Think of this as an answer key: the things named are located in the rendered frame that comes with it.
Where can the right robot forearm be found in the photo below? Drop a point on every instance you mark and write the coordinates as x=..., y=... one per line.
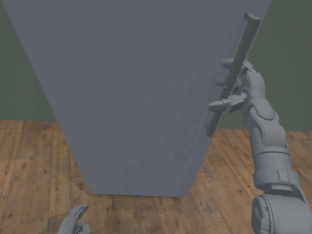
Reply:
x=273, y=167

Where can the robot left hand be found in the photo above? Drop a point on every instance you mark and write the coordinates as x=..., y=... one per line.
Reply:
x=70, y=224

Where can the handle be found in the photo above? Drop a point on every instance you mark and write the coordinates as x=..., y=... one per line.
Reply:
x=246, y=41

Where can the robot right upper arm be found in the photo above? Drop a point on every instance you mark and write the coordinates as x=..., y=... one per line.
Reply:
x=273, y=214

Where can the robot right hand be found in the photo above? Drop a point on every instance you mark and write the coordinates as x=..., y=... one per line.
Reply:
x=251, y=87

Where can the fridge door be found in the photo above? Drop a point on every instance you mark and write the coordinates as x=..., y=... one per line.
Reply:
x=130, y=82

